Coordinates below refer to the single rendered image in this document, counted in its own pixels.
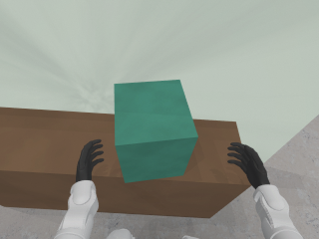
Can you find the robot right forearm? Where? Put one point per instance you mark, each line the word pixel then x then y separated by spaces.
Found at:
pixel 273 211

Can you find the pedestal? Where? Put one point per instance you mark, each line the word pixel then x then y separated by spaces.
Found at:
pixel 40 151

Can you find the robot left hand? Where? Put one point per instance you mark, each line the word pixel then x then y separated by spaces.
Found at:
pixel 86 164

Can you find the robot left forearm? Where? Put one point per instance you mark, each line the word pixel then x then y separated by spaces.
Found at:
pixel 83 204

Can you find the carton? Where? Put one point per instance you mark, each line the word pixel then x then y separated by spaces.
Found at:
pixel 154 131

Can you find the robot left thigh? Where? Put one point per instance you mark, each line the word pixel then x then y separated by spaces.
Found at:
pixel 120 234

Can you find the robot right hand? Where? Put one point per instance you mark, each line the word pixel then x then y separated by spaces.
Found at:
pixel 250 163

